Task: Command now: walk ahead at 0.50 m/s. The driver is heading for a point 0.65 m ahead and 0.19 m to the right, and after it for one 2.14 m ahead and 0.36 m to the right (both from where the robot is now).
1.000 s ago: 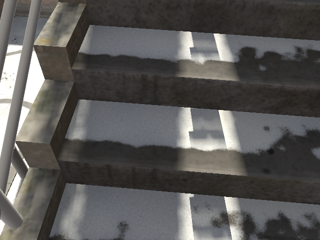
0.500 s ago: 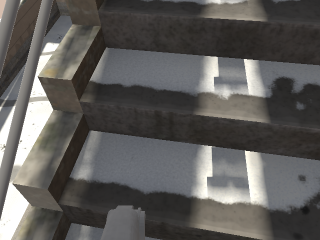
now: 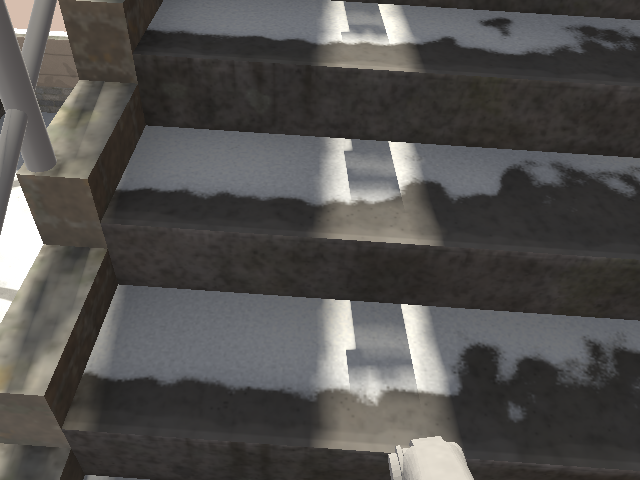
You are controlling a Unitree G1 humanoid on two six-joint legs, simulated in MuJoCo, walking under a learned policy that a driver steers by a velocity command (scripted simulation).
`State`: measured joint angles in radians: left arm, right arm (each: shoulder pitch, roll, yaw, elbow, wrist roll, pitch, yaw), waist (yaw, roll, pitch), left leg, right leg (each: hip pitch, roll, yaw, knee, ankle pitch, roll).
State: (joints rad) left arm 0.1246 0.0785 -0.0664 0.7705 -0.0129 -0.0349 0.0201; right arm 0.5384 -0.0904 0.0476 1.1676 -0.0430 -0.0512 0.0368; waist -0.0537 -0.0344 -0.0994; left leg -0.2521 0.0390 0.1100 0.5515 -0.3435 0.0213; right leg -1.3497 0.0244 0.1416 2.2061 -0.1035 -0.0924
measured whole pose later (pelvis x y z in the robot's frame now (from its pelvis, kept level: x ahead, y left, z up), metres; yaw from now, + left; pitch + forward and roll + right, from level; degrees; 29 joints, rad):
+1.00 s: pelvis +0.43 -0.08 +0.28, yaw +0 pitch +2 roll +2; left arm 0.29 0.23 0.03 0.90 -0.01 -0.01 0.02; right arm 0.15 -0.16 0.00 0.88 -0.06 -0.04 -0.04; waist -0.04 0.00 -0.01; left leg -0.55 0.02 0.18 0.92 -0.39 0.06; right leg -0.62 0.05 0.13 1.62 -0.33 -0.06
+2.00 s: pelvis +0.57 -0.09 +0.33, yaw -25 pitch +1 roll +1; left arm 0.14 0.17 0.00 0.64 -0.01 0.01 0.00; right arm 0.26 -0.14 0.00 0.66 -0.01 0.02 -0.03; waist -0.03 -0.05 -0.01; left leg -0.30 -0.03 0.06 0.57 -0.29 0.05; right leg -0.38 -0.03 0.01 0.65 -0.33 0.08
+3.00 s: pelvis +0.75 -0.36 +0.41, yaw -24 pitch +2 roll +0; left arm 0.15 0.20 -0.02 0.75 0.01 -0.07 -0.02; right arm 0.32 -0.26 -0.05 0.89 0.02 -0.08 0.03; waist -0.02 0.03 0.00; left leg -0.48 0.00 -0.16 1.65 -0.08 0.09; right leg -0.77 -0.13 -0.20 1.15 -0.41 -0.07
